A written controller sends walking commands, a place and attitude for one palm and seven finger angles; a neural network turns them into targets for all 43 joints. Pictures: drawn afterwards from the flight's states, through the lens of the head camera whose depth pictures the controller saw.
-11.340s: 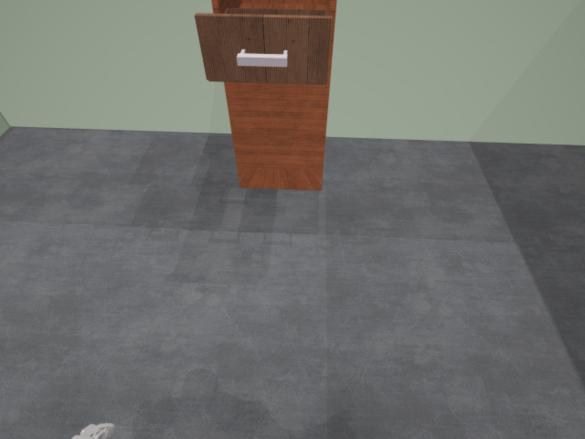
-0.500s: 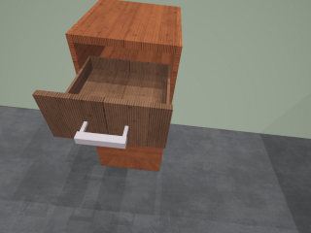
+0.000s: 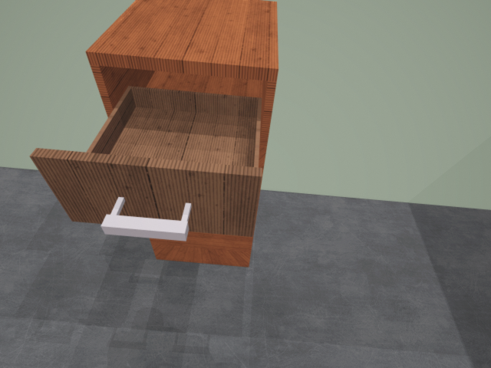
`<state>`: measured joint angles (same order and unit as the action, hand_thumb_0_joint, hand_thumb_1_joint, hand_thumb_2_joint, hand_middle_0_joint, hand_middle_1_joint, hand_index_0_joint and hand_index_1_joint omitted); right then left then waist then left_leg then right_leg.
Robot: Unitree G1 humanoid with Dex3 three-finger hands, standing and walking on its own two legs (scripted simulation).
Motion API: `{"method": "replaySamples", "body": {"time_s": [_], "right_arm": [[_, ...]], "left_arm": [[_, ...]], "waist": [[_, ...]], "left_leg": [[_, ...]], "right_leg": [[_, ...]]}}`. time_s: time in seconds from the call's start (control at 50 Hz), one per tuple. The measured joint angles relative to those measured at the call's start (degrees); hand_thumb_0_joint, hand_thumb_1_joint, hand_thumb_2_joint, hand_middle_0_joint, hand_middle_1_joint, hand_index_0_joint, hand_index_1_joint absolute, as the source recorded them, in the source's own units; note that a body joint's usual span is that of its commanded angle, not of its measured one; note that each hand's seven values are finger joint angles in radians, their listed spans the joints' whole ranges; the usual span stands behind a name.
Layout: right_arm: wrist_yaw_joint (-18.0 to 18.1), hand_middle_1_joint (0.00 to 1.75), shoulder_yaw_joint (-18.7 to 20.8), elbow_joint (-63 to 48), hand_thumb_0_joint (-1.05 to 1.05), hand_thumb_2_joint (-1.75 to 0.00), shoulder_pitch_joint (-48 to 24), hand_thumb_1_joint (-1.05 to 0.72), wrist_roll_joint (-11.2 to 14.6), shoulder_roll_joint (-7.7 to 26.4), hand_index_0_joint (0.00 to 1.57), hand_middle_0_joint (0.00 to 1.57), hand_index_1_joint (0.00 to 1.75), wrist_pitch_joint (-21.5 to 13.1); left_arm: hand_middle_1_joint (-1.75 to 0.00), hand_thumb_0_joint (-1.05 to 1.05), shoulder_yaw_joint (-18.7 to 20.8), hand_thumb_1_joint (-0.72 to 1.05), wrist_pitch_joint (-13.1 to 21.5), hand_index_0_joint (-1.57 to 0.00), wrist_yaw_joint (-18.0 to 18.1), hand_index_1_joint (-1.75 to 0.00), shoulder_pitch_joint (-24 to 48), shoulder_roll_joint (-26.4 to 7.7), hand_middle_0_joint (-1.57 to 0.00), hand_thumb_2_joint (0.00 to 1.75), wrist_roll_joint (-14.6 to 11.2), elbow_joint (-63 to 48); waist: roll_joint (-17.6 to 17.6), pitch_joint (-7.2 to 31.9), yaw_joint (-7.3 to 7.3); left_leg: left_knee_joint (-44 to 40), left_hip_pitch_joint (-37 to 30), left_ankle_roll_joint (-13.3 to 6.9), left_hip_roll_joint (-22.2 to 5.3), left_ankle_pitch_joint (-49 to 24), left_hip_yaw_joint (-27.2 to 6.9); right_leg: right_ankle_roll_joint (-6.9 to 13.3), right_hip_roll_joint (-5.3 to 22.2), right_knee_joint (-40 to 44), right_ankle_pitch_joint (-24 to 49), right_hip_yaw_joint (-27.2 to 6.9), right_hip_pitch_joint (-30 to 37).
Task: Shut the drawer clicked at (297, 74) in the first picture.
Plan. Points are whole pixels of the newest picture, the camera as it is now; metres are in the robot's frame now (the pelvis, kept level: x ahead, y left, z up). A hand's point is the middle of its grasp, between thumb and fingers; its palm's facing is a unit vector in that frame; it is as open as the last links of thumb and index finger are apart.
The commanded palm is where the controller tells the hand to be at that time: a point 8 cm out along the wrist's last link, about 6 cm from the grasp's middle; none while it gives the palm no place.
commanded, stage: come to a stop and stand still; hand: left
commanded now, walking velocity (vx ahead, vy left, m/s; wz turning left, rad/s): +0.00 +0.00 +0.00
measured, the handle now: (150, 216) +0.34 +0.19 +0.04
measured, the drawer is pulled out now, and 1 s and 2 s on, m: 0.29 0.29 0.29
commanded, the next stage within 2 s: look again from close up in 0.54 s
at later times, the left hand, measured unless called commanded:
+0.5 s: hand out of the picture -0.08 +0.17 -0.18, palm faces +0.03 -0.99 -0.16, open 7.4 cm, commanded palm none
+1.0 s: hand out of the picture -0.03 +0.19 -0.17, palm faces +0.01 -0.97 -0.22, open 7.4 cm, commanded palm none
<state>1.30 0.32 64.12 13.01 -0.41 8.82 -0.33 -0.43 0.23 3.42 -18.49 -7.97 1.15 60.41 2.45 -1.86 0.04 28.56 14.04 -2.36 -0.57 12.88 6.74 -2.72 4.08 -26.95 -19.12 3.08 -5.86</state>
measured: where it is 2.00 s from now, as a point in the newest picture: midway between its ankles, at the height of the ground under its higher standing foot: outside the picture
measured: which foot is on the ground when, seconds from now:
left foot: down 0.00-1.00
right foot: down 0.00-1.00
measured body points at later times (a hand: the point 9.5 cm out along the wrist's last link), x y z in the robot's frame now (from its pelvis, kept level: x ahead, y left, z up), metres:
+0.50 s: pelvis -0.03 +0.01 +0.00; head -0.03 +0.03 +0.45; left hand -0.08 +0.22 -0.16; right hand -0.04 -0.21 -0.15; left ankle +0.03 +0.09 -0.74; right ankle -0.05 -0.14 -0.74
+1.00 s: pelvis -0.03 +0.01 +0.00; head -0.03 +0.00 +0.45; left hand -0.03 +0.24 -0.16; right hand -0.01 -0.22 -0.16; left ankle +0.03 +0.09 -0.74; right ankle -0.05 -0.14 -0.74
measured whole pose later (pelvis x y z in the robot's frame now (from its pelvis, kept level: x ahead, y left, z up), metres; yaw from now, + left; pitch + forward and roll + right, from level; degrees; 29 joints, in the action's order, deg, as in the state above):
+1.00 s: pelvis -0.03 +0.01 +0.00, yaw +0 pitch -1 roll +0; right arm -0.1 0.3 60.0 15.7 -1.2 10.6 0.0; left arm -0.9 0.4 2.4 -19.6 -8.9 1.2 59.2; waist -1.2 -0.1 0.7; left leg 29.3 18.3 -3.5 0.2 10.7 7.0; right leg -2.2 3.4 -31.0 -18.7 -0.1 -11.7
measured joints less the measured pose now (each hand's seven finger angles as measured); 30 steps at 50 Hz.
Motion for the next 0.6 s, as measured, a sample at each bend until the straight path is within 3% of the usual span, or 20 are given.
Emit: {"method": "replaySamples", "body": {"time_s": [0.24,0.6], "right_arm": [[-0.96,0.30,0.02,-0.95,0.01,-0.89,0.06,-0.92,-0.31,0.66,0.20,0.20,0.30,0.79],[-1.14,0.30,-0.16,1.29,0.01,-0.89,4.13,-0.91,-0.27,-1.84,0.20,0.20,0.30,0.74]], "left_arm": [[-0.30,0.00,-0.06,0.92,-0.37,-0.19,-0.96,-0.30,-0.82,-1.37,-0.20,0.90,0.10,0.24],[-0.30,0.00,-0.25,0.91,-0.17,-0.19,-0.96,-0.30,-5.25,0.61,-0.20,0.90,0.12,2.42]], "waist": [[-0.69,0.87,-0.10],[-1.11,0.90,-0.11]], "left_leg": [[-3.52,0.28,-0.45,0.18,-3.74,-0.17],[-5.14,1.52,-1.03,0.68,-5.71,0.15]], "right_leg": [[-0.11,-0.14,2.82,3.44,0.24,-0.55],[-0.21,0.29,2.80,4.70,-0.08,-2.62]]}}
